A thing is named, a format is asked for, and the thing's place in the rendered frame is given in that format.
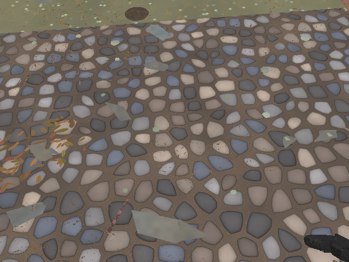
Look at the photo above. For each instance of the robot right hand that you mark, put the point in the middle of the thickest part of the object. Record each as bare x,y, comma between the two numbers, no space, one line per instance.
337,245

